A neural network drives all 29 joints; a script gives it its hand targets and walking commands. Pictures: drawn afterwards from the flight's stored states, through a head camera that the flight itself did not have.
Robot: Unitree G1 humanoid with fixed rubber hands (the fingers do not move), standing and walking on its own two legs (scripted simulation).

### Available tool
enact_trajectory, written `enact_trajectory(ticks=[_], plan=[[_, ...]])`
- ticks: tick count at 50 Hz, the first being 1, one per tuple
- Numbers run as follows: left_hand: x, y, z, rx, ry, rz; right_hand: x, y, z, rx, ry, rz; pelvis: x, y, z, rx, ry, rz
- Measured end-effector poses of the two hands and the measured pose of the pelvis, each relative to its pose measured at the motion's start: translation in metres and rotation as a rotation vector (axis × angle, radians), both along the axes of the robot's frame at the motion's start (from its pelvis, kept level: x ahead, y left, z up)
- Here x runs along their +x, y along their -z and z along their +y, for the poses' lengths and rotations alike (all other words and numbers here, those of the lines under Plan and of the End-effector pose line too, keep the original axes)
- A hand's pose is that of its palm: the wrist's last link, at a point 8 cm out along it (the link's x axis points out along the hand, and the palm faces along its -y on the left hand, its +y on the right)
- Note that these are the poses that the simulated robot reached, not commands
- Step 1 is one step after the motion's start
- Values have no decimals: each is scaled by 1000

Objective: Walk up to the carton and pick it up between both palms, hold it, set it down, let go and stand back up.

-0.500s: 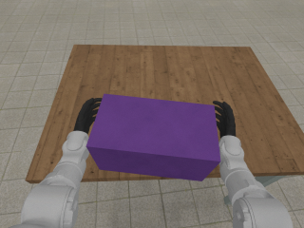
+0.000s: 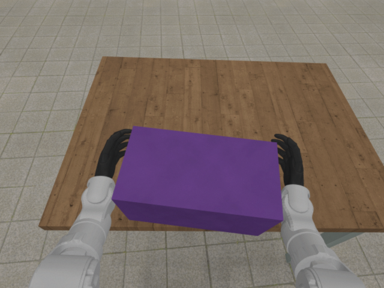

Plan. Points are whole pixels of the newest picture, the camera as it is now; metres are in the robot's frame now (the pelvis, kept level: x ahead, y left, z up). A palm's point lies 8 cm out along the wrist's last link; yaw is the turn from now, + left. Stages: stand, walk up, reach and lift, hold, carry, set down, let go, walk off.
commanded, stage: reach and lift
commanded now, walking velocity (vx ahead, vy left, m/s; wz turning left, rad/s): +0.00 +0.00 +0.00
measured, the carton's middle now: (198, 183) +0.35 +0.02 -0.01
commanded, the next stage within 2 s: none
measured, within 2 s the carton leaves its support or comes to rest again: neither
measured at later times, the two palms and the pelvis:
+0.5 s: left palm (110, 159) +0.35 +0.21 +0.06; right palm (306, 168) +0.36 -0.19 +0.07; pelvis +0.01 -0.01 +0.01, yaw +0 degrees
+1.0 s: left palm (106, 147) +0.34 +0.20 +0.11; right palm (322, 163) +0.35 -0.20 +0.11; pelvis +0.00 -0.01 +0.01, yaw +0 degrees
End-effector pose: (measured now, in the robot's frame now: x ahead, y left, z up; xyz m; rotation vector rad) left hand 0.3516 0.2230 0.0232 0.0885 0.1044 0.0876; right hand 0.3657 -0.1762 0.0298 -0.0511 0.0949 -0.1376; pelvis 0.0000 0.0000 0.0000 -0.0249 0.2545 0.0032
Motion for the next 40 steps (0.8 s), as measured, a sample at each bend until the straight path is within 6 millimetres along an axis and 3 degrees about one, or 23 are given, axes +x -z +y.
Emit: enact_trajectory(ticks=[18,40], plan=[[2,-21,-13,-18,10,7,-4,-23,-13,47,26,4,7,-4,-7,13,9,-50],[-13,-71,-15,-47,-21,24,-8,-71,-15,94,8,22,9,-7,-13,24,-8,-197]])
